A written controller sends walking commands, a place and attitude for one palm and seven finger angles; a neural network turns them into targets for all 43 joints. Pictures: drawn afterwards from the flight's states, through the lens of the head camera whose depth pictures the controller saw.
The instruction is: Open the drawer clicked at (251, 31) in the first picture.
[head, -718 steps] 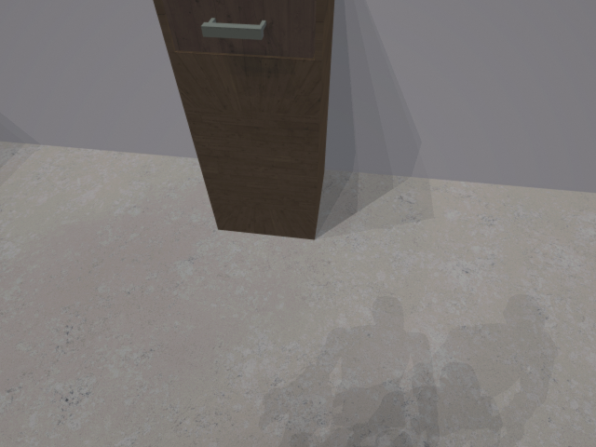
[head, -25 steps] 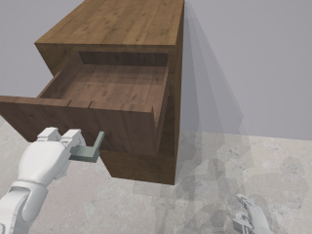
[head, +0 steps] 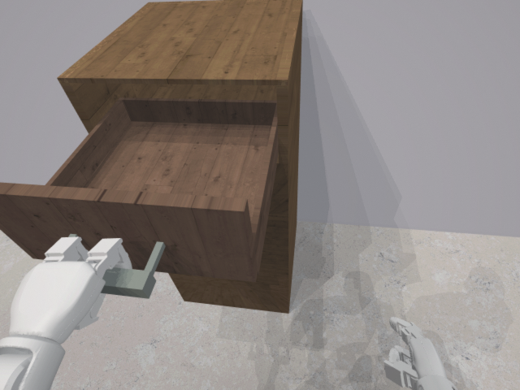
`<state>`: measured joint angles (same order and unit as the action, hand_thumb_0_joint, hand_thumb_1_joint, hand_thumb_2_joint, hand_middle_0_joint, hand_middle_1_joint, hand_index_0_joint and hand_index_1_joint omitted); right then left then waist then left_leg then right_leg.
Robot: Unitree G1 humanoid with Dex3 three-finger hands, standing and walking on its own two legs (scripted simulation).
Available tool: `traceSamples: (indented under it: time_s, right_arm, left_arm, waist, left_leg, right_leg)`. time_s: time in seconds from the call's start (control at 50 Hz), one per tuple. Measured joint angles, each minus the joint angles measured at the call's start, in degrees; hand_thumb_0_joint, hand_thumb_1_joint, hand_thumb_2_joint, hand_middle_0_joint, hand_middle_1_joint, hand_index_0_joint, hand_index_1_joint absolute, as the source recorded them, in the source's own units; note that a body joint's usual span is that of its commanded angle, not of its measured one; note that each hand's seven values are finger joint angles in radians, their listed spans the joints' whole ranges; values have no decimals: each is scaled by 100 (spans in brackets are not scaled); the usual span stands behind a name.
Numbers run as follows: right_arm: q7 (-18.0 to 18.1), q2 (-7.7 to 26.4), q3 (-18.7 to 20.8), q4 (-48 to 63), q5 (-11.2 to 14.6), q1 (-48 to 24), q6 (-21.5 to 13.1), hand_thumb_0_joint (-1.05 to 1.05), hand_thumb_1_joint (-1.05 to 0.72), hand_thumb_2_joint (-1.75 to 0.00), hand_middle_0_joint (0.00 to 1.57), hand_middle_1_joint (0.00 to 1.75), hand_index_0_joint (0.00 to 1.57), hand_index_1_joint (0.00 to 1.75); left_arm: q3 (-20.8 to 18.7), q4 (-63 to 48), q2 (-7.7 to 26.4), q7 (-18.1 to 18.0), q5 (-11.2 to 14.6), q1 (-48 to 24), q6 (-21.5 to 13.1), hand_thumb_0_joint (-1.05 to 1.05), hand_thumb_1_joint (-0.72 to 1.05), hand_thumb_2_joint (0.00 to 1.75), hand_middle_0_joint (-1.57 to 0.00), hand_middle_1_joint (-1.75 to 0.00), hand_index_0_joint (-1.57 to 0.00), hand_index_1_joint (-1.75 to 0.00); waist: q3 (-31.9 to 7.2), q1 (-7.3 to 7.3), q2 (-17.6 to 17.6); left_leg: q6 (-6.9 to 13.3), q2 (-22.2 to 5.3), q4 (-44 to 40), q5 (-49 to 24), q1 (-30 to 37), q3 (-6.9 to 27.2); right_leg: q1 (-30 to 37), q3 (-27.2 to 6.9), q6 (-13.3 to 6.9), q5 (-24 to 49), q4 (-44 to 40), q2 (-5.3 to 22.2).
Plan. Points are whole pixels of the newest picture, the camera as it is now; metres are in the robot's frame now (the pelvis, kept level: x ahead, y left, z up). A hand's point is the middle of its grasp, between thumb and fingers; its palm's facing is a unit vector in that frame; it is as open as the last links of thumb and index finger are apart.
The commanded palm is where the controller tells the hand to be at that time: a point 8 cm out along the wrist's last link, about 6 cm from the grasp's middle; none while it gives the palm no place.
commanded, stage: pull the drawer open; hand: left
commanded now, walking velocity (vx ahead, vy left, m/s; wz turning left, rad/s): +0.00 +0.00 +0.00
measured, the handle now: (104, 262) +0.24 +0.25 +0.12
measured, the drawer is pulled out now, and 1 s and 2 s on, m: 0.28 0.30 0.30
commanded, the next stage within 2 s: open the thumb to release the handle in 0.32 s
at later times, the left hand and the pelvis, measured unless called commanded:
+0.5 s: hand (79, 318) +0.17 +0.26 +0.10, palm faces +0.04 -0.05 -1.00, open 5.9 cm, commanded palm +0.14 +0.26 +0.16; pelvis +0.01 +0.00 +0.00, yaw +0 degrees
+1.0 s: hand (69, 318) +0.16 +0.26 +0.11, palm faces +0.06 -0.05 -1.00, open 13.1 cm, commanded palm +0.13 +0.26 +0.15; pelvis +0.00 +0.00 +0.00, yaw +1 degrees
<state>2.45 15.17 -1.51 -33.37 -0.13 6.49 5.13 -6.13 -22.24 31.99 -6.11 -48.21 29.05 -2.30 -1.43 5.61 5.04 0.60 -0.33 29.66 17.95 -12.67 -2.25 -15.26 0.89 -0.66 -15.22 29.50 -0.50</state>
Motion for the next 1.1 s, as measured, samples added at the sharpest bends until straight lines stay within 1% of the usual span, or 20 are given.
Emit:
traceSamples:
  time_s: [0.08,0.18,0.38,0.44,0.52,0.56,0.64,0.7,0.8,0.88,0.94,1.02,1.1]
  right_arm:
    - [-7,92,58,26,-11,74,-19,1,-91,-90,20,30,20,30]
    - [-25,129,83,50,-14,124,-29,1,-91,-90,20,30,20,30]
    - [-74,62,5,200,1,117,10,1,-91,-90,20,30,20,30]
    - [-75,54,11,208,-10,134,8,1,-91,-90,20,30,20,30]
    - [-4,30,52,67,-36,110,-3,1,-91,-90,20,30,20,30]
    - [8,9,47,16,-25,104,9,1,-91,-90,20,30,20,30]
    - [6,-30,15,-18,-28,90,33,1,-91,-90,20,30,20,30]
    - [-1,-33,-28,-5,-22,65,70,1,-91,-90,21,30,20,30]
    - [-4,-7,-61,59,-17,36,100,1,-91,-90,21,30,20,30]
    - [13,30,-56,82,-17,28,98,1,-91,-90,21,30,20,30]
    - [31,54,-29,83,-29,34,81,1,-91,-90,21,30,20,30]
    - [59,62,-8,34,-34,31,62,1,-91,-90,21,30,20,30]
    - [32,42,28,-7,-40,35,20,1,-91,-90,20,30,20,30]
  left_arm:
    - [-21,-243,-9,-102,-23,300,11,1,66,79,-33,-135,-42,-135]
    - [-51,-470,-8,-226,-27,627,5,2,66,80,-33,-135,-42,-135]
    - [-60,-683,15,-316,-7,953,172,1,67,78,-33,-135,-42,-135]
    - [-44,-688,29,-323,-33,936,167,1,66,78,-33,-135,-42,-135]
    - [-39,-457,81,-312,-49,554,3,-1,64,79,-35,-135,-42,-134]
    - [-65,-405,56,-305,-33,469,-6,-2,60,78,-37,-134,-42,-134]
    - [-119,-388,10,-248,-2,352,73,-3,49,73,-38,-133,-40,-132]
    - [-113,-421,25,-154,8,335,160,-2,37,68,-39,-131,-39,-130]
    - [-153,-467,44,-29,53,352,224,-1,10,56,-37,-127,-37,-127]
    - [-186,-450,65,22,72,331,180,0,-14,46,-35,-124,-35,-124]
    - [-192,-403,68,33,62,269,132,0,-28,40,-34,-123,-34,-122]
    - [-208,-319,91,39,58,175,49,0,-40,34,-34,-122,-33,-121]
    - [-130,-149,-82,48,19,23,30,0,-45,32,-33,-122,-33,-120]
  waist:
    - [2,34,2]
    - [-32,78,-2]
    - [-140,32,12]
    - [-147,36,9]
    - [-56,116,-1]
    - [-61,139,1]
    - [-76,141,7]
    - [-86,139,22]
    - [-80,126,31]
    - [-57,134,13]
    - [-29,137,1]
    - [10,139,-20]
    - [37,132,-28]
  left_leg:
    - [9,4,64,36,-49,12]
    - [16,6,149,85,-120,16]
    - [21,-24,260,191,-187,-39]
    - [27,-12,282,204,-207,-22]
    - [31,17,332,207,-213,53]
    - [25,19,322,198,-205,70]
    - [18,29,275,168,-171,94]
    - [11,21,223,140,-125,90]
    - [3,13,150,89,-69,88]
    - [-6,6,125,56,-48,97]
    - [-10,7,125,37,-44,114]
    - [-17,5,125,15,-39,129]
    - [-18,14,138,-12,-86,141]
  right_leg:
    - [-30,12,12,-26,34,6]
    - [-91,16,25,-66,98,10]
    - [-169,-38,39,-131,182,-20]
    - [-182,-22,44,-153,209,-6]
    - [-158,52,33,-188,258,26]
    - [-143,68,30,-185,246,29]
    - [-106,92,26,-171,212,39]
    - [-63,89,20,-141,161,30]
    - [-10,87,11,-91,93,20]
    - [14,97,0,-61,67,13]
    - [26,114,-7,-46,62,15]
    - [39,130,-17,-27,58,13]
    - [-6,142,-22,-10,77,23]
